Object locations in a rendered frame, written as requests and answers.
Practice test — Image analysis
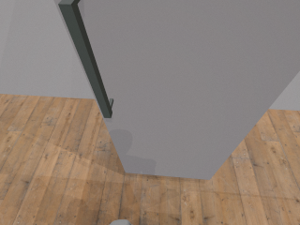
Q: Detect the fridge door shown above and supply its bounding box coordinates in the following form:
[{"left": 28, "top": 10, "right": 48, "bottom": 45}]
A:
[{"left": 53, "top": 0, "right": 300, "bottom": 180}]

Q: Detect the handle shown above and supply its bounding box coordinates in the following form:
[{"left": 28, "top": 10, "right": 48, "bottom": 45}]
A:
[{"left": 58, "top": 0, "right": 113, "bottom": 118}]

